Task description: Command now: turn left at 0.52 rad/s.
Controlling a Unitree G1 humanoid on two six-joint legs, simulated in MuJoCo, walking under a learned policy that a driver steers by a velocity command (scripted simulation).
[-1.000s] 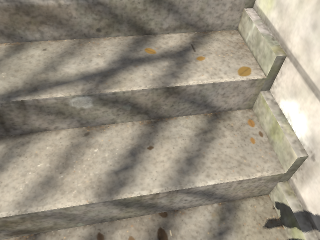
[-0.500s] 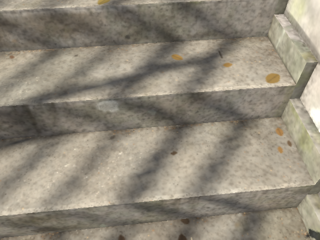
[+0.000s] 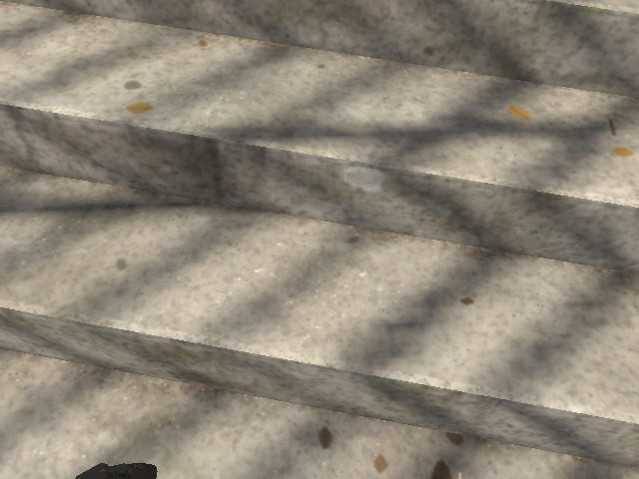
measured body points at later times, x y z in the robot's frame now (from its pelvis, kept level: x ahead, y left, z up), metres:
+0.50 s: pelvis +0.06 +0.01 +0.01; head +0.06 -0.02 +0.46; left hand +0.01 +0.25 -0.12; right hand +0.22 -0.21 -0.11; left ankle +0.06 +0.12 -0.56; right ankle +0.00 -0.11 -0.73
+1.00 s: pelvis +0.24 +0.16 +0.10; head +0.27 +0.17 +0.55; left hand +0.50 +0.37 +0.01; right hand +0.33 -0.10 +0.00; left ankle +0.34 +0.24 -0.56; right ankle +0.19 +0.06 -0.42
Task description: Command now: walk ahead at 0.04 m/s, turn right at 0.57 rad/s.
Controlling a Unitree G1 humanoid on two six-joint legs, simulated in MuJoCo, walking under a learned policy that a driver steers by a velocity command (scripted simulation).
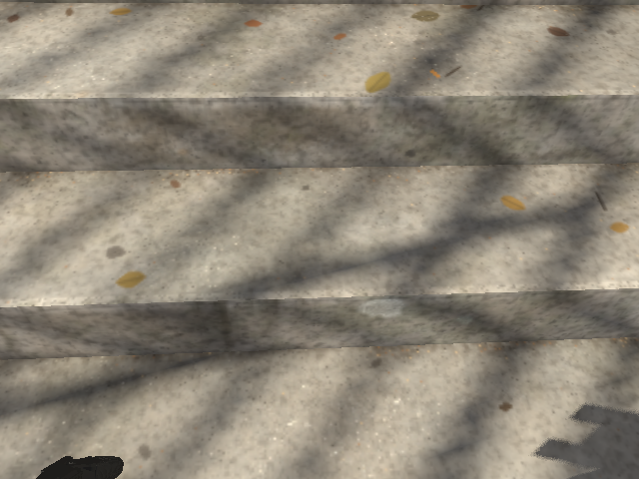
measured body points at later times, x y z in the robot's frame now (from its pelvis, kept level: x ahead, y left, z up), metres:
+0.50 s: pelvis +0.12 -0.01 +0.07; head +0.11 -0.02 +0.52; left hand +0.28 +0.22 -0.03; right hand +0.19 -0.30 -0.03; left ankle +0.11 +0.12 -0.48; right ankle +0.08 -0.08 -0.66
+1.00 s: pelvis +0.41 +0.03 +0.18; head +0.42 +0.03 +0.63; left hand +0.62 +0.23 +0.09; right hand +0.42 -0.23 +0.04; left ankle +0.44 +0.07 -0.49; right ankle +0.31 -0.09 -0.31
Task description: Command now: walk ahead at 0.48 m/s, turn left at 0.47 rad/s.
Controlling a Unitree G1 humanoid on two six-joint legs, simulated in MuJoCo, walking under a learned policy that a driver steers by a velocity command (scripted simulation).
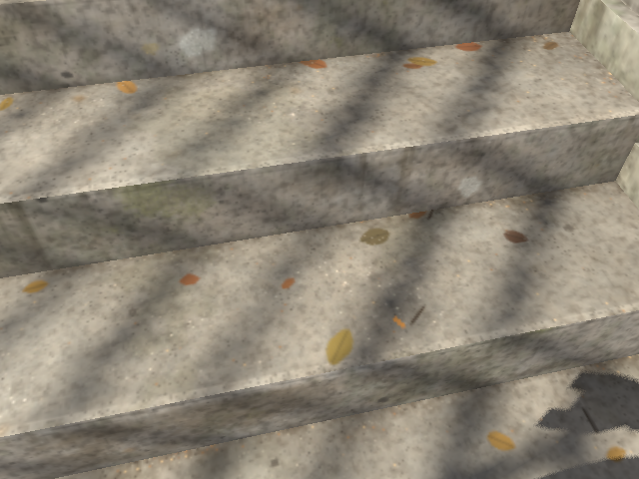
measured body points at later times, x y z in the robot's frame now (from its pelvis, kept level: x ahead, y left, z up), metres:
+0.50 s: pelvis +0.32 +0.03 +0.20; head +0.31 +0.05 +0.65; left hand +0.32 +0.30 +0.06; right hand +0.56 -0.15 +0.14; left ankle +0.24 +0.14 -0.24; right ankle +0.36 -0.04 -0.50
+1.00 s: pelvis +0.60 +0.15 +0.37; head +0.59 +0.16 +0.82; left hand +0.79 +0.38 +0.29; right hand +0.63 -0.11 +0.24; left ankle +0.57 +0.24 -0.33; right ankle +0.61 +0.02 -0.11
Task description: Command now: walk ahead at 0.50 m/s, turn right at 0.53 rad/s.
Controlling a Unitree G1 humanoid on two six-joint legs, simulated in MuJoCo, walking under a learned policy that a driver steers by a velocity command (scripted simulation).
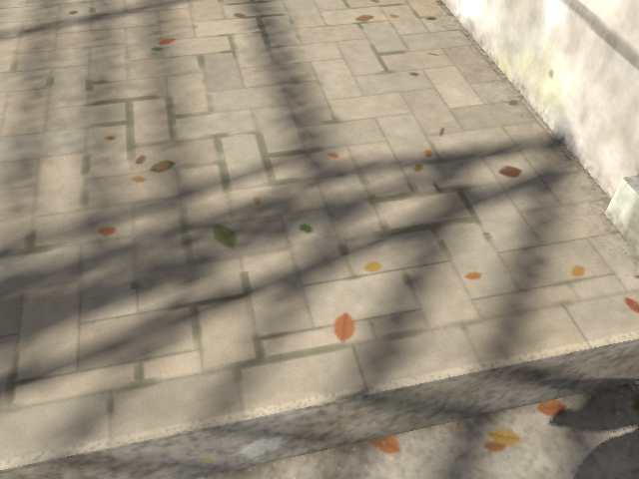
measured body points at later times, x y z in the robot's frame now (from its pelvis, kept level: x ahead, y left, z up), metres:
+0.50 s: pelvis +0.31 -0.07 +0.16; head +0.32 -0.06 +0.61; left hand +0.39 +0.17 +0.02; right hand +0.43 -0.31 +0.06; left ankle +0.27 +0.08 -0.31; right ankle +0.35 -0.12 -0.53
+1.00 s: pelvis +0.61 -0.02 +0.30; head +0.61 -0.05 +0.74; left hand +0.67 +0.24 +0.20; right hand +0.77 -0.25 +0.16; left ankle +0.64 +0.00 -0.36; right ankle +0.55 -0.17 -0.21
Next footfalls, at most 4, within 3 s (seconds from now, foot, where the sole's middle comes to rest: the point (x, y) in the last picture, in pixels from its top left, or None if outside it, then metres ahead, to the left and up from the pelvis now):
0.28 right None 0.39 -0.13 -0.57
0.84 left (337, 324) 0.68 0.01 -0.40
1.36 right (357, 206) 1.00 -0.03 -0.40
1.74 left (293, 260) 0.83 0.10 -0.40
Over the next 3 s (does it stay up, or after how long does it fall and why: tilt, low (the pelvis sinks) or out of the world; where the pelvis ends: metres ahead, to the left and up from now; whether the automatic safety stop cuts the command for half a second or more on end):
stays up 1.01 -0.01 0.38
